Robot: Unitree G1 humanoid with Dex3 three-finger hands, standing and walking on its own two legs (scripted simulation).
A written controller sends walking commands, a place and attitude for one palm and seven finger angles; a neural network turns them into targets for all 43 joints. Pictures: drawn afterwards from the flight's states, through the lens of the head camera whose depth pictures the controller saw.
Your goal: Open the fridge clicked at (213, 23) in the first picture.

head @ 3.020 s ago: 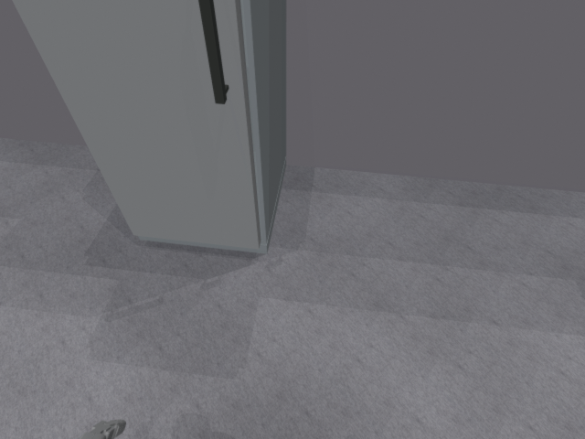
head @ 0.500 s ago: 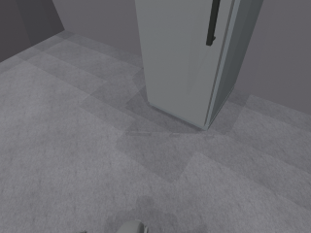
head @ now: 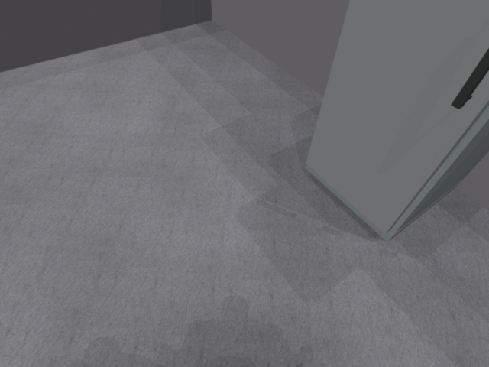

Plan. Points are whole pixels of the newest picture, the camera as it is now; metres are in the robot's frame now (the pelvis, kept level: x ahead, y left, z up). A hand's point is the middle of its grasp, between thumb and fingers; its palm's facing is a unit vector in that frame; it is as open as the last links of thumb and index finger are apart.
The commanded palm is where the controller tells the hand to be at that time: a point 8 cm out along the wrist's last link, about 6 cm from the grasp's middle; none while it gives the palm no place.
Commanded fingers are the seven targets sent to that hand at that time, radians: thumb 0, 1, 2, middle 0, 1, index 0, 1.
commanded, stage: walk to a spot facing it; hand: right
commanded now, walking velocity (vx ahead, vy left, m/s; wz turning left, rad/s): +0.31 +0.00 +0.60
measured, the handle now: out of the picture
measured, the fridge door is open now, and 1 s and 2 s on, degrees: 0 0 0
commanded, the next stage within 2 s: turn to face it in 1.04 s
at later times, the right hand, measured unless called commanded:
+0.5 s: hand (343, 314) +0.27 -0.19 -0.17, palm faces -0.30 +0.94 -0.14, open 7.3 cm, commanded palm none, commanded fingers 0.00 -0.90 -0.90 0.20 0.30 0.20 0.30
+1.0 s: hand (278, 224) +0.47 -0.05 -0.16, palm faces -0.46 +0.86 -0.24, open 7.2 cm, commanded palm none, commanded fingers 0.00 -0.90 -0.90 0.20 0.30 0.20 0.30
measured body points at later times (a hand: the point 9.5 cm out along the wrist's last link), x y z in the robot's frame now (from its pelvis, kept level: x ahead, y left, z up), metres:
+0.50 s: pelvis +0.14 -0.03 +0.00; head +0.17 -0.05 +0.45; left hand +0.01 +0.16 -0.13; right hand +0.28 -0.24 -0.16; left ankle +0.17 +0.14 -0.66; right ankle +0.06 -0.14 -0.74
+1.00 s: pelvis +0.33 +0.09 +0.00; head +0.34 +0.11 +0.45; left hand +0.30 +0.34 -0.14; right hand +0.49 -0.10 -0.14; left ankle +0.28 +0.14 -0.74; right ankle +0.49 -0.01 -0.67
